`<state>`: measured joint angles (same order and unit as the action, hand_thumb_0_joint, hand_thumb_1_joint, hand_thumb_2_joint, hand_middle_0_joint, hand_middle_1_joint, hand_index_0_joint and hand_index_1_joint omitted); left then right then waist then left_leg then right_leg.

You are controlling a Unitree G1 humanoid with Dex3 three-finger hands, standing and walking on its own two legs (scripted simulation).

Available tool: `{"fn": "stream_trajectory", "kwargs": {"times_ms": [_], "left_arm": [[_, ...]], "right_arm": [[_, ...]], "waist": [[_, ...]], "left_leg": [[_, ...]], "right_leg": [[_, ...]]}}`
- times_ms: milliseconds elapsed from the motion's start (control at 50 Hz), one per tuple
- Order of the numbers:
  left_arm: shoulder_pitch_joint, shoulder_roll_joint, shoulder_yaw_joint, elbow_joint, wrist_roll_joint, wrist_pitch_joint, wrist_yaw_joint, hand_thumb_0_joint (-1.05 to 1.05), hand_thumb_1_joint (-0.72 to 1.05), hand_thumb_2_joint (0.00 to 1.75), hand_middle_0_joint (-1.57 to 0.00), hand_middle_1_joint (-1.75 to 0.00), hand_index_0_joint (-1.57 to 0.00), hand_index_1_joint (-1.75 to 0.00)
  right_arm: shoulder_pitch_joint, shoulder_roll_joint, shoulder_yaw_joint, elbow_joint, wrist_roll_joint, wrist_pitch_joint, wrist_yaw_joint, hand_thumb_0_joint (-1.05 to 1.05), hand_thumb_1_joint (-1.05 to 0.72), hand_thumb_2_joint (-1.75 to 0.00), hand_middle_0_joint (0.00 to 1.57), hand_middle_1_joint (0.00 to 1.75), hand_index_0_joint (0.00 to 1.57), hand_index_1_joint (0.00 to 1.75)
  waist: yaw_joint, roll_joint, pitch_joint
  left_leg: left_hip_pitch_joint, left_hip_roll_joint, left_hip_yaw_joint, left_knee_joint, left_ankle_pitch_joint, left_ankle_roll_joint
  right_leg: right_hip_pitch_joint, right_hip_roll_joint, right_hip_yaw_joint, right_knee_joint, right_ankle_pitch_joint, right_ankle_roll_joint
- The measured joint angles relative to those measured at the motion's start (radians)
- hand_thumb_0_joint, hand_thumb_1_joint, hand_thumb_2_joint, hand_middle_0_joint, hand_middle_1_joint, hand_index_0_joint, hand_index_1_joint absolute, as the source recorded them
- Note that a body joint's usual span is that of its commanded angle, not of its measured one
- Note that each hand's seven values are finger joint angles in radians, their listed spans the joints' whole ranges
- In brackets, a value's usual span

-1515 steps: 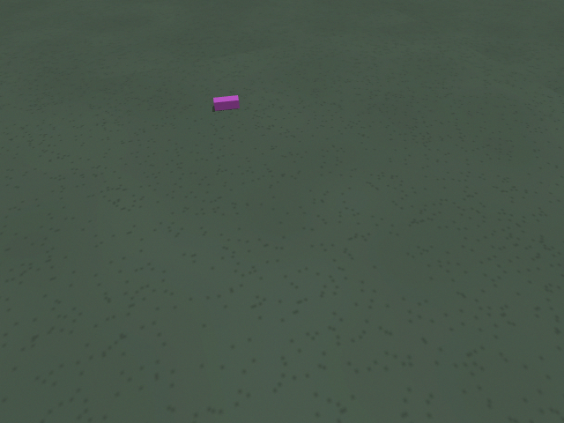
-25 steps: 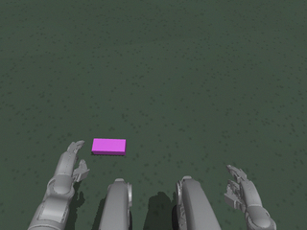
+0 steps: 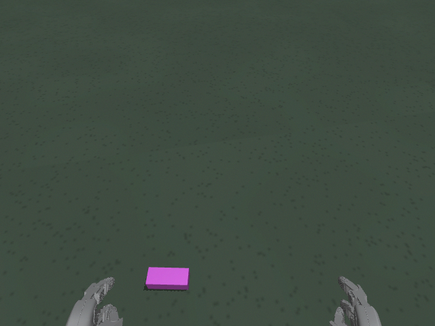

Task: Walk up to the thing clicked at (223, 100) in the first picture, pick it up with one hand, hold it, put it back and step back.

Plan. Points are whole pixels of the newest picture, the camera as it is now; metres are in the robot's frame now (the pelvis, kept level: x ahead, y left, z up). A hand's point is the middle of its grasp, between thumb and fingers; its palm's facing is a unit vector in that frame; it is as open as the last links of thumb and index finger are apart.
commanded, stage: home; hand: left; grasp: from above
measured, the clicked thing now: (168, 278) +0.46 +0.19 -0.68
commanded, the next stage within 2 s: none
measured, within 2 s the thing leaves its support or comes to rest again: neither
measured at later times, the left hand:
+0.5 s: hand out of the picture +0.16 +0.18 -0.04, palm faces +0.06 -0.98 -0.19, open 7.4 cm
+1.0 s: hand out of the picture +0.16 +0.17 -0.04, palm faces +0.05 -0.98 -0.19, open 7.4 cm
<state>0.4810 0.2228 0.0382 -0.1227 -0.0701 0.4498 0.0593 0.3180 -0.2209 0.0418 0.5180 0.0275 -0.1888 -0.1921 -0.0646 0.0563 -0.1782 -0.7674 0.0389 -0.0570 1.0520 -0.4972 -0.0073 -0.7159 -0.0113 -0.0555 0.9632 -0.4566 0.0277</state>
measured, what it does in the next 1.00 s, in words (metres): stands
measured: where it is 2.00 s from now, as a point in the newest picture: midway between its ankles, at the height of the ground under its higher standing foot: outside the picture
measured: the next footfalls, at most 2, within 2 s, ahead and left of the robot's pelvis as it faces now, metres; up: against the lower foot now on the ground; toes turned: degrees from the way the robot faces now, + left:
none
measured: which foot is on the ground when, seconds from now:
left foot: down 0.00-1.00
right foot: down 0.00-1.00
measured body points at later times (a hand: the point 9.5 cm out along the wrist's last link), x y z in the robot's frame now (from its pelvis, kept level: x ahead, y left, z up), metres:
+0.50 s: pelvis +0.01 +0.00 +0.01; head +0.03 +0.00 +0.46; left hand +0.16 +0.23 -0.02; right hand +0.17 -0.24 -0.05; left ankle +0.01 +0.12 -0.67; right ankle +0.01 -0.14 -0.67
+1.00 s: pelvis +0.00 -0.01 +0.01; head +0.02 -0.01 +0.46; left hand +0.16 +0.22 -0.02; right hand +0.16 -0.25 -0.06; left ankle +0.01 +0.12 -0.67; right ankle +0.01 -0.14 -0.67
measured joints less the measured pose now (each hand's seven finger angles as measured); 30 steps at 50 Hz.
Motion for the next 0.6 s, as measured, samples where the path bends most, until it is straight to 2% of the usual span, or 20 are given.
{"fn": "stream_trajectory", "kwargs": {"times_ms": [120,280,600], "left_arm": [[0.045,0.0,-0.003,-0.031,0.002,0.008,-0.025,0.01,0.9,0.9,-0.2,-0.3,-0.2,-0.3],[0.024,-0.004,-0.007,-0.003,0.012,0.007,-0.044,0.01,0.9,0.9,-0.2,-0.3,-0.2,-0.3],[0.021,-0.002,-0.009,-0.004,0.015,-0.001,-0.041,0.01,0.9,0.9,-0.2,-0.3,-0.2,-0.3]], "right_arm": [[-0.017,-0.002,-0.003,-0.006,-0.008,-0.031,-0.003,0.01,-0.91,-0.89,0.2,0.3,0.21,0.3],[-0.05,0.001,0.001,0.0,-0.018,-0.06,0.002,0.01,-0.9,-0.89,0.2,0.3,0.21,0.3],[-0.026,0.0,-0.003,0.034,-0.021,-0.059,0.003,0.01,-0.9,-0.89,0.2,0.3,0.21,0.3]], "waist": [[0.014,0.004,-0.001],[0.028,-0.005,0.017],[0.026,-0.007,0.027]], "left_leg": [[0.057,-0.005,-0.002,-0.037,0.006,0.003],[0.074,-0.009,-0.006,-0.04,0.007,0.001],[0.085,-0.005,-0.003,-0.046,0.006,-0.005]], "right_leg": [[0.06,-0.005,-0.003,-0.038,0.005,0.002],[0.077,-0.008,-0.008,-0.036,0.0,0.001],[0.082,-0.004,-0.005,-0.034,-0.003,-0.004]]}}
